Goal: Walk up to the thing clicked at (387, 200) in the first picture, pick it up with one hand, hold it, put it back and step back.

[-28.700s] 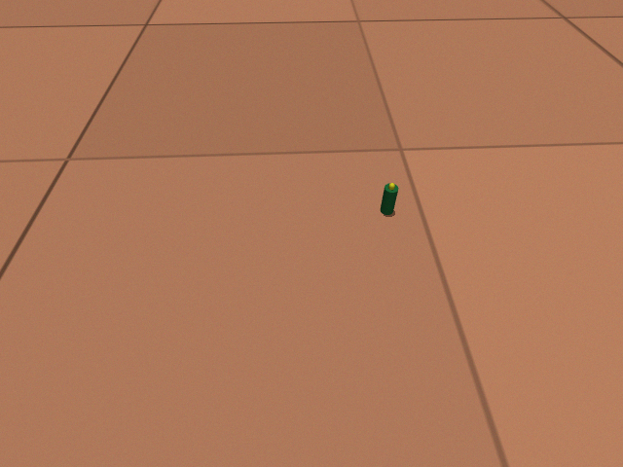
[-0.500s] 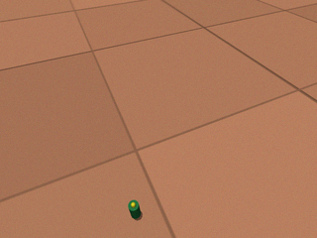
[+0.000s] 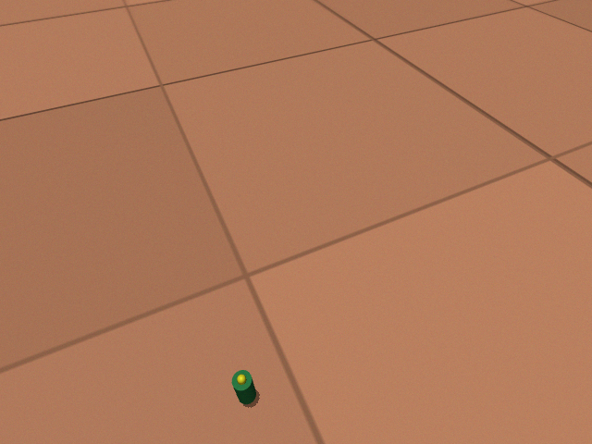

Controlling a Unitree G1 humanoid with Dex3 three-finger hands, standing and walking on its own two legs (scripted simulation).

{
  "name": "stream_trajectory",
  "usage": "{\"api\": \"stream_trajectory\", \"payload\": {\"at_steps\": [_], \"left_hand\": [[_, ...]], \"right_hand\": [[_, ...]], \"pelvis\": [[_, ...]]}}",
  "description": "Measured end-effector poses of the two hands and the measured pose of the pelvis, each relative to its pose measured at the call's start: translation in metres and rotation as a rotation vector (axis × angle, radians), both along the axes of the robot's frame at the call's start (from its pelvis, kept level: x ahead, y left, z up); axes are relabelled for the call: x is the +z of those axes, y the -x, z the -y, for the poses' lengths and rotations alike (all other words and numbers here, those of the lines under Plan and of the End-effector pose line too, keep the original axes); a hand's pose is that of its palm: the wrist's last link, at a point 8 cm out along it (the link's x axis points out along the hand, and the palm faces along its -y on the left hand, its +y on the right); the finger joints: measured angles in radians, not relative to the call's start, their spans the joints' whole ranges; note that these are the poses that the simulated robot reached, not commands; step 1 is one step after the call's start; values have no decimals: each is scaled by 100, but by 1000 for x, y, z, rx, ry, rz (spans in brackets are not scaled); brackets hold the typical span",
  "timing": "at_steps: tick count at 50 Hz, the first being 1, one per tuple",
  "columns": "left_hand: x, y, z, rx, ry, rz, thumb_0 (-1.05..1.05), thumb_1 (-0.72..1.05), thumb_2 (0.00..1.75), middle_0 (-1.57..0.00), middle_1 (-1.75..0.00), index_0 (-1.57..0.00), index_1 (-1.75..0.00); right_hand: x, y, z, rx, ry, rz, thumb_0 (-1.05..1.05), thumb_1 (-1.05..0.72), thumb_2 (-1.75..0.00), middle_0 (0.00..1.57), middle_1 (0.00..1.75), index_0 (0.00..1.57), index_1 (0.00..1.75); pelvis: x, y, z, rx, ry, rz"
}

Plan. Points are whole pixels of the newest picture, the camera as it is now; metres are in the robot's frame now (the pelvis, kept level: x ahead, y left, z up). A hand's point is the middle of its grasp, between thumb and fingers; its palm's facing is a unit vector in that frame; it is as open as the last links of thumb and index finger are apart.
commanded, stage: stand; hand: left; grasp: from the side
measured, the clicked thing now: (244, 386) +0.42 +0.18 -0.70
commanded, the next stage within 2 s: step back in 0.88 s
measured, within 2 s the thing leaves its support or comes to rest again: neither
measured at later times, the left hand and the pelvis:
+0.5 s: hand out of the picture +0.09 +0.25 -0.15, palm faces -0.01 -0.94 -0.34, open 7.4 cm; pelvis +0.02 +0.00 +0.00, yaw +0 degrees
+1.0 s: hand out of the picture +0.10 +0.25 -0.16, palm faces +0.02 -0.94 -0.35, open 7.4 cm; pelvis +0.01 +0.00 +0.00, yaw +0 degrees
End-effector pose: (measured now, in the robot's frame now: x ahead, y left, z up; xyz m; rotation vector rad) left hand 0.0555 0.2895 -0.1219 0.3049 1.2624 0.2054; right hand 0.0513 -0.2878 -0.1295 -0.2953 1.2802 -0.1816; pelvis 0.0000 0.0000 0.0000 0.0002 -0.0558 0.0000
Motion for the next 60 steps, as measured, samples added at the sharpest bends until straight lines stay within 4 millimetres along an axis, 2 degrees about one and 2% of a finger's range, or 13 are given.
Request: {"api": "stream_trajectory", "payload": {"at_steps": [16,30,41,45,52,56,60], "left_hand": [[5,-28,0,-6,-5,25,1,90,90,-20,-30,-20,-30],[5,-34,1,-1,-6,20,1,90,90,-20,-30,-20,-29],[5,-37,5,-8,-3,30,1,90,90,-20,-30,-20,-29],[5,-37,5,-1,0,34,1,90,90,-20,-30,-21,-29],[0,-35,-15,9,-28,55,1,90,90,-21,-30,-21,-30],[-6,-41,-35,-28,-43,78,1,90,90,-21,-30,-21,-30],[-21,-52,-58,-41,-29,130,1,90,90,-20,-30,-21,-30]], "right_hand": [[3,-26,3,8,4,28,0,-90,-90,21,30,20,30],[5,-40,7,12,8,39,0,-90,-90,21,30,20,30],[6,-42,11,9,9,44,0,-90,-90,21,30,20,30],[6,-41,12,5,7,41,0,-90,-90,21,30,20,30],[5,-33,19,-6,39,44,0,-90,-90,21,30,20,30],[7,-17,15,-11,74,36,0,-90,-90,20,30,20,30],[5,11,1,3,126,1,0,-90,-90,20,30,20,30]], "pelvis": [[2,-14,1,-3,-2,-12],[2,-22,4,-4,-3,-17],[2,-24,7,-3,-2,-15],[2,-22,8,-1,0,-19],[-8,2,-1,6,5,-23],[-15,14,-18,6,0,-31],[-28,27,-38,21,4,-33]]}}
